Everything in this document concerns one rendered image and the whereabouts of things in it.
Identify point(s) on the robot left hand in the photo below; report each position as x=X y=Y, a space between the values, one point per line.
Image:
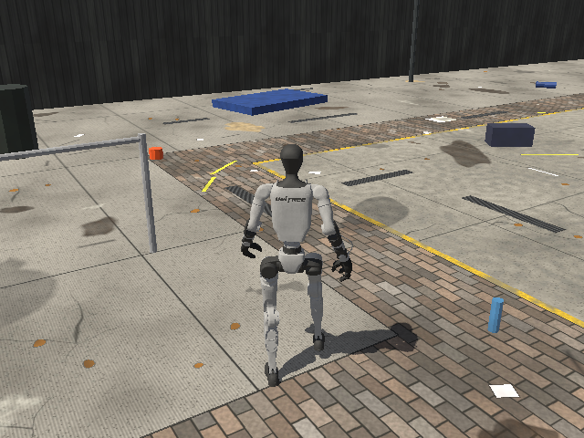
x=245 y=251

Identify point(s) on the right robot foot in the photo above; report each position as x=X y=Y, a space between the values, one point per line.
x=319 y=343

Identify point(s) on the robot left forearm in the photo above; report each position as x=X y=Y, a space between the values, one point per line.
x=248 y=236

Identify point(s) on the robot left upper arm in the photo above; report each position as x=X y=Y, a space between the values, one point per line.
x=258 y=206

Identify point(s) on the robot right forearm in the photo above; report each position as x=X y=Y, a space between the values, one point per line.
x=338 y=245

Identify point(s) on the robot right upper arm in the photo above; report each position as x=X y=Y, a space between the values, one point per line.
x=324 y=205

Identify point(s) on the robot right hand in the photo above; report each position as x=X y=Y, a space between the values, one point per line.
x=346 y=267

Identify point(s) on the robot right shin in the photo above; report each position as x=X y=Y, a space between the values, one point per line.
x=316 y=305

